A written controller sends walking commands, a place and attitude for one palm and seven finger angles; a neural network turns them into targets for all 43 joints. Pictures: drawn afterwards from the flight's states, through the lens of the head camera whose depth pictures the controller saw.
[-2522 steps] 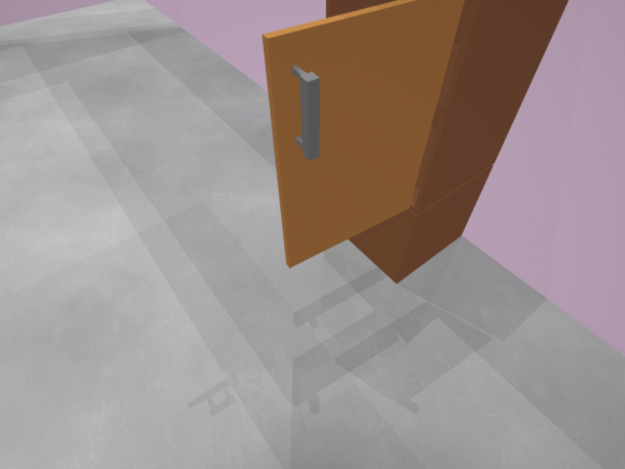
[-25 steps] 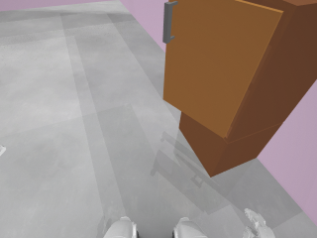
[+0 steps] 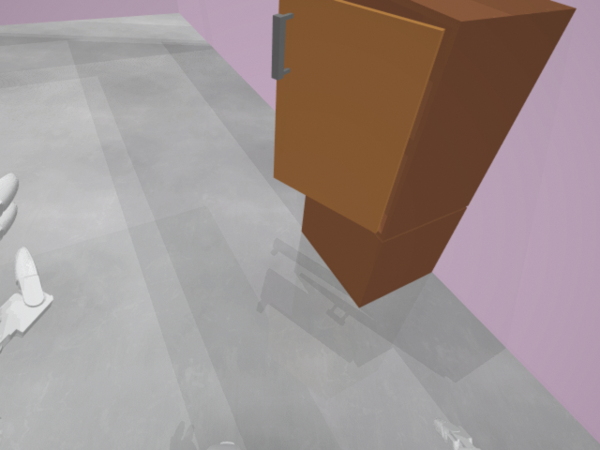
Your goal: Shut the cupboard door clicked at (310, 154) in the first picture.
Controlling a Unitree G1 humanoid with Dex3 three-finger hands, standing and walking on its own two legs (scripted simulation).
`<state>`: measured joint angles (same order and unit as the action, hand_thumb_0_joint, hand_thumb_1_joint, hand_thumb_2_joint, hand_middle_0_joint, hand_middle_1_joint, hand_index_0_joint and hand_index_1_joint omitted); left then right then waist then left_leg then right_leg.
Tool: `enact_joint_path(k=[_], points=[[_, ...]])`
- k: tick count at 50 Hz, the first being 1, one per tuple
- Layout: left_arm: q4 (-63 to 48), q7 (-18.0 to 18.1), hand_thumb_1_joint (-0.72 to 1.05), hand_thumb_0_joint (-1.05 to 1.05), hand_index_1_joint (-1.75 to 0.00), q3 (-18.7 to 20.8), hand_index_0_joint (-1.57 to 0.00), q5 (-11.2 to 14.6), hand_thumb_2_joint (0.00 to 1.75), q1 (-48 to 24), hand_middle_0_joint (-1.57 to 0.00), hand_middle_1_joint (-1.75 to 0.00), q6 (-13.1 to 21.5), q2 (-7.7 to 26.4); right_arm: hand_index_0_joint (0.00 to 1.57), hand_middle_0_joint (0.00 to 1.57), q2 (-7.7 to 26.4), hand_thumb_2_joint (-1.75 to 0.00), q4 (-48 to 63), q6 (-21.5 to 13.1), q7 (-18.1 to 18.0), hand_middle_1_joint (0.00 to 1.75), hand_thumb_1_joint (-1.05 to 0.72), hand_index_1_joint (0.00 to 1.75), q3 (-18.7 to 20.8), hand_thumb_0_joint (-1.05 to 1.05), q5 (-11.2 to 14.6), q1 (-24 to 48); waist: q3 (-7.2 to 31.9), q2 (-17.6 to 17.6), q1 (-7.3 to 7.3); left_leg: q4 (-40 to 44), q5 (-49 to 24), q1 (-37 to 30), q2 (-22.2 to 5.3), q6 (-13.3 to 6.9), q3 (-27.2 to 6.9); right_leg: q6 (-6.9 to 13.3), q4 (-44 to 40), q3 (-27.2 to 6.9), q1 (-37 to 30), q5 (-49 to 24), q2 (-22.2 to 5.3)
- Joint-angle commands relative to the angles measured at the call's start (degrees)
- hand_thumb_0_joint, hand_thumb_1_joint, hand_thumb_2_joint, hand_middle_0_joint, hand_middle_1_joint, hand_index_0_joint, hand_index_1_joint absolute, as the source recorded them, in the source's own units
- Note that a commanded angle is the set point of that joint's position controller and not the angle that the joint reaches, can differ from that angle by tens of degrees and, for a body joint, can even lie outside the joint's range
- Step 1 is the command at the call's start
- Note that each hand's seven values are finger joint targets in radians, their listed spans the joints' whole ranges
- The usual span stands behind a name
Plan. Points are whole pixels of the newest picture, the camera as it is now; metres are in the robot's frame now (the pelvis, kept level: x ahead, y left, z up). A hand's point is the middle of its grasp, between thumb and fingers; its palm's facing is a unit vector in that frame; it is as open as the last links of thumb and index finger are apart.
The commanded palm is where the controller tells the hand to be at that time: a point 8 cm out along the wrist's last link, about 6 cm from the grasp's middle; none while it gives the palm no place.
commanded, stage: stop stepping back and stand still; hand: left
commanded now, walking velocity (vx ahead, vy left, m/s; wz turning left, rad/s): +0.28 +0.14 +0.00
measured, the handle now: (283, 46) +1.02 +0.10 +0.13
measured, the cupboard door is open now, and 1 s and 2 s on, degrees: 23 23 23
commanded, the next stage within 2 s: let the arm hang, fingers relaxed in 1.46 s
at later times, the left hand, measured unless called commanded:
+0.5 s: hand (49, 256) +0.24 +0.26 +0.20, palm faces +0.41 -0.77 -0.48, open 7.4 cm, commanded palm +0.17 +0.31 +0.19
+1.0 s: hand (33, 251) +0.25 +0.29 +0.19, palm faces +0.35 -0.79 -0.50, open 7.4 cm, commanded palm +0.19 +0.33 +0.19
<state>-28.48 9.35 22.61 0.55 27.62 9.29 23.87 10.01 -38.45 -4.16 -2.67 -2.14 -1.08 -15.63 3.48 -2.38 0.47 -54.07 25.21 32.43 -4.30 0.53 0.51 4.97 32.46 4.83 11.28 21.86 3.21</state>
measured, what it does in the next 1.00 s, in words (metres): steps on the spot: left foot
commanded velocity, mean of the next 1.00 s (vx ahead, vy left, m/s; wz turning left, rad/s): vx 0.00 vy -0.01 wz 0.00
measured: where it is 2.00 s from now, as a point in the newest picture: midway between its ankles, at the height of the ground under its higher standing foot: outside the picture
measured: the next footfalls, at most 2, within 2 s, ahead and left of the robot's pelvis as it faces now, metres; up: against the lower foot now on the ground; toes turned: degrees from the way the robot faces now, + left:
left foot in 0.26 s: +0.09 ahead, +0.14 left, +0.00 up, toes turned +1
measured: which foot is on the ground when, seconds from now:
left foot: up 0.00-0.24, down 0.26-1.00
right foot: down 0.00-1.00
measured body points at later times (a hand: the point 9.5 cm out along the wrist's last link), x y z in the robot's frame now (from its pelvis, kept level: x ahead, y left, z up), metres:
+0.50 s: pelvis +0.03 +0.01 +0.01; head +0.03 +0.02 +0.46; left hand +0.21 +0.30 +0.22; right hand +0.17 -0.19 -0.09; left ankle +0.06 +0.14 -0.72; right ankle +0.00 -0.06 -0.72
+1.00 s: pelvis +0.03 +0.04 +0.01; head +0.04 +0.06 +0.46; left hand +0.22 +0.33 +0.22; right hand +0.20 -0.21 -0.05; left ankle +0.05 +0.14 -0.72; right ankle +0.00 -0.06 -0.72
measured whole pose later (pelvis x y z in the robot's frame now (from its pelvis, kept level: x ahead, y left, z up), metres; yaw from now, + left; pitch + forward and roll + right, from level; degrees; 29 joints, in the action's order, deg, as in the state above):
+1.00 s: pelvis +0.03 +0.04 +0.01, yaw -3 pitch +2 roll -1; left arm -31.6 9.5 26.3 2.6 35.1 11.3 28.0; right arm 11.8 -31.3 -2.1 -4.6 -0.7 1.0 -11.3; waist 3.1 -1.4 2.7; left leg -30.6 15.3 17.4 -1.4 -1.1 3.5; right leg 1.8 26.8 2.3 12.3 16.6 2.4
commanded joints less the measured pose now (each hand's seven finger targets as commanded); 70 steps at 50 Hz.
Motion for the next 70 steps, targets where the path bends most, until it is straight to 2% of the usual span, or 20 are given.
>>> enact_joint_path(k=[1, 3, 5, 8, 11, 12, 13, 14, 17, 21, 23, 25, 26, 30, 34, 37, 43, 49, 61, 70], points=[[-13.7, 2.6, 0.9, 0.0, -0.3, 11.0, -0.2, 0.8, 0.9, -3.1, -0.2, -0.3, 5.9, 13.5, 0.2, 0.2, 8.4, -0.9, 9.5, -3.3, -1.5, 0.3, -0.9, 0.3, 5.1, 0.0, 1.0, 6.9, 1.5, 2.4, 0.6, -15.8, -7.3, 13.6, 1.1, 0.9, -2.1, 9.9, -16.3, -28.1, -7.8, -11.6, -22.4], [-11.8, 2.3, 0.9, 0.0, -0.3, 12.3, -0.2, 1.2, 0.9, -0.7, -0.2, -0.3, 6.9, 13.8, 0.2, 0.2, 8.2, -0.9, 8.4, -2.5, -1.8, 0.3, -0.9, 0.3, 4.8, 0.0, 0.7, 6.8, -3.5, 4.9, 0.55, -9.4, -6.7, 9.9, -1.5, 0.2, -2.6, 8.8, -18.6, -22.4, 0.6, -2.2, -21.8], [-7.8, 2.2, 0.9, 0.0, -0.3, 10.5, -0.2, 1.2, 0.9, -1.6, -0.2, -0.3, 7.4, 12.0, 0.2, 0.2, 7.5, -0.9, 8.1, -2.5, -2.1, 0.3, -0.9, 0.3, 4.4, 0.0, 0.6, 6.2, -5.0, 1.2, 0.88, 0.5, -7.3, 3.2, -1.5, -0.3, 0.6, 6.5, -19.2, -15.7, 4.8, 4.3, -18.9], [-3.1, 2.5, 0.9, 0.0, -0.3, 8.3, -0.2, 1.0, 0.9, -2.9, -0.2, -0.3, 6.7, 10.3, 0.2, 0.2, 7.8, -0.9, 8.6, -3.8, -3.1, 0.3, -0.9, 0.3, 5.0, 0.0, 0.9, 6.7, -5.1, -4.0, 0.1, 14.0, -7.6, -10.3, 0.4, -1.3, 5.2, 4.6, -17.5, -12.8, 9.3, 10.4, -16.8], [-5.5, 2.9, 0.9, 0.0, -0.3, 7.1, -0.2, 1.2, 0.9, -1.8, -0.2, -0.3, 6.4, 9.7, 0.2, 0.2, 9.2, -0.9, 9.0, -4.6, -4.1, 0.3, -0.9, 0.3, 5.5, 0.0, 0.6, 4.6, -2.5, 1.8, 0.61, 25.9, -7.3, -22.3, 2.1, -2.0, 7.2, 1.8, -8.5, -9.5, 10.4, 7.2, -11.7], [-8.1, 2.7, 0.9, 0.0, -0.3, 7.2, -0.2, 1.5, 0.9, -1.7, -0.2, -0.3, 6.6, 9.7, 0.2, 0.2, 10.4, -0.9, 9.6, -4.9, -4.3, 0.3, -0.9, 0.3, 5.9, 0.0, 0.8, 4.2, -1.4, 8.2, 1.12, 30.6, -5.1, -25.6, -1.5, -4.0, 0.0, -0.4, -0.3, -8.2, 12.3, 2.5, -8.8], [-9.9, 2.8, 0.9, 0.0, -0.3, 8.2, -0.2, 1.8, 0.9, 0.1, -0.2, -0.3, 6.9, 10.2, 0.2, 0.2, 11.7, -0.9, 10.5, -5.1, -4.3, 0.3, -0.9, 0.3, 6.2, 0.0, 1.1, 5.0, 1.1, 17.7, 0.79, 32.8, -11.0, -30.6, -9.7, -7.3, -13.0, -3.4, 9.4, -3.8, 16.7, 0.6, -4.0], [-13.1, 2.8, 0.9, 0.0, -0.3, 8.9, -0.2, 1.6, 0.9, -1.7, -0.2, -0.3, 7.4, 11.6, 0.2, 0.2, 11.0, -0.9, 11.0, -5.0, -3.9, 0.3, -0.9, 0.3, 5.5, 0.0, 0.8, 5.3, 1.4, 16.7, 0.59, 34.6, -23.0, -30.9, -15.1, -10.4, -20.6, -5.1, 13.4, -2.1, 18.2, 6.7, -2.3], [-15.4, 2.0, 0.9, 0.0, -0.3, 10.8, -0.2, 1.2, 0.9, -3.1, -0.2, -0.3, 6.8, 13.5, 0.2, 0.2, 9.2, -0.9, 8.3, -5.5, -2.9, 0.3, -0.9, 0.3, 4.5, 0.0, -0.1, 5.6, 0.5, 12.2, 0.93, 35.5, -22.5, -19.3, -13.4, -8.3, -13.4, -5.3, 8.6, -3.3, 8.1, 3.9, -4.0], [-16.1, 1.8, 0.9, 0.0, -0.3, 11.3, -0.2, 1.4, 0.9, 0.1, -0.2, -0.3, 6.3, 12.8, 0.2, 0.2, 8.6, -0.9, 9.4, -6.2, -1.8, 0.3, -0.9, 0.3, 3.6, 0.0, 1.1, 6.6, 1.7, 13.0, 0.68, 31.5, -17.5, -11.6, -7.6, -3.4, -1.8, -5.0, -4.7, -3.2, -4.0, -10.3, -4.0], [-11.3, 1.7, 0.9, 0.0, -0.3, 13.9, -0.2, 2.1, 0.9, 4.6, -0.2, -0.3, 5.6, 13.5, 0.2, 0.2, 8.3, -0.9, 9.7, -5.6, -1.4, 0.3, -0.9, 0.3, 4.0, 0.0, 1.5, 6.5, 2.0, 6.4, 0.35, 28.3, -9.0, -9.2, -3.9, -1.8, 0.7, -3.6, -7.6, -8.6, -4.3, -13.5, -6.3], [-7.7, 1.7, 0.9, 0.0, -0.3, 11.9, -0.2, 2.9, 0.9, 7.5, -0.2, -0.3, 4.7, 11.1, 0.2, 0.2, 6.8, -0.9, 9.4, -3.7, -0.9, 0.3, -0.9, 0.3, 3.9, 0.0, 1.8, 5.6, 2.0, -3.6, 1.38, 17.7, -8.6, -11.0, 0.4, 0.0, 2.4, 0.2, -14.0, -20.8, 1.2, -18.5, -14.3], [-6.3, 1.9, 0.9, 0.0, -0.3, 11.7, -0.2, 2.9, 0.9, 7.5, -0.2, -0.3, 4.4, 11.0, 0.2, 0.2, 6.5, -0.9, 9.2, -2.8, -0.8, 0.3, -0.9, 0.3, 3.7, 0.0, 1.8, 5.5, 2.1, -5.0, 1.43, 15.8, -8.0, -9.9, 1.1, 0.5, 2.0, 1.6, -14.2, -21.8, -0.4, -24.8, -16.4], [-2.4, 2.1, 0.9, 0.0, -0.3, 8.6, -0.2, 1.7, 0.9, 3.4, -0.2, -0.3, 3.6, 9.3, 0.2, 0.2, 6.8, -0.9, 9.6, -1.4, -1.6, 0.3, -0.9, 0.3, 3.0, 0.0, 2.0, 6.4, 3.3, -3.6, 0.97, 21.4, -11.3, -10.6, 1.6, -0.2, 0.7, -1.1, -7.7, -15.5, -6.4, -44.5, -14.8], [-7.1, 2.0, 0.9, 0.0, -0.3, 6.4, -0.2, 1.0, 0.9, -2.4, -0.2, -0.3, 3.1, 10.4, 0.2, 0.2, 8.3, -0.9, 11.2, -1.2, -3.2, 0.3, -0.9, 0.3, 3.5, 0.0, 2.1, 8.0, 6.2, 1.5, 0.12, 25.7, -36.7, -21.5, -1.5, -2.0, 0.4, -6.3, -3.7, -9.0, -4.3, -46.5, -9.4], [-13.5, 2.2, 0.9, 0.0, -0.3, 6.4, -0.2, 0.7, 0.9, -3.5, -0.2, -0.3, 3.3, 11.4, 0.2, 0.2, 8.2, -0.9, 12.4, -1.0, -3.3, 0.3, -0.9, 0.3, 3.4, 0.0, 2.0, 8.1, 9.3, 6.4, 0.15, 24.3, -46.9, -24.3, -2.8, -2.5, -0.8, -6.1, -2.4, -6.9, -4.6, -42.9, -7.6], [-15.9, 2.4, 0.9, 0.0, -0.3, 12.3, -0.2, 1.6, 0.9, 6.7, -0.2, -0.3, 4.3, 14.3, 0.2, 0.2, 8.3, -0.9, 13.9, -0.9, -2.7, 0.3, -0.9, 0.3, 3.8, 0.0, 1.8, 7.4, 8.7, 11.9, 0.05, 26.6, -35.0, -17.1, -2.2, -1.3, -2.6, -3.5, -4.6, -7.7, -7.3, -31.2, -7.3], [-7.9, 1.8, 0.9, 0.0, -0.3, 11.5, -0.2, 3.1, 0.9, 10.1, -0.2, -0.3, 4.1, 11.0, 0.2, 0.2, 8.3, -0.9, 13.9, 0.2, -2.5, 0.3, -0.9, 0.3, 3.8, 0.0, 2.2, 6.3, 5.4, 7.0, 0.8, 28.5, -27.7, -13.4, -2.7, -0.9, -3.0, -3.8, -6.4, -8.0, -6.0, -27.6, -7.1], [-9.6, 1.7, 0.9, 0.0, -0.3, 4.8, -0.2, 0.5, 0.9, -5.5, -0.2, -0.3, 4.0, 8.9, 0.2, 0.2, 8.9, -0.9, 12.3, -2.7, -3.3, 0.3, -0.9, 0.3, 3.1, 0.0, 1.4, 7.7, -1.3, 7.7, 0.19, 38.3, 3.2, -8.8, -2.8, -2.9, -5.9, -4.9, -10.7, -7.0, -1.7, -4.2, -5.0], [-6.9, 1.7, 0.9, 0.0, -0.3, 7.2, -0.2, 0.9, 0.9, 0.0, -0.2, -0.3, 4.6, 8.8, 0.2, 0.2, 7.9, -0.9, 11.5, -2.9, -2.5, 0.3, -0.9, 0.3, 3.3, 0.0, 1.1, 7.4, -0.4, 5.0, 0.18, 33.9, -0.5, -10.8, -0.6, -1.8, -4.4, -3.5, -14.7, -9.5, 0.6, -0.6, -6.8]])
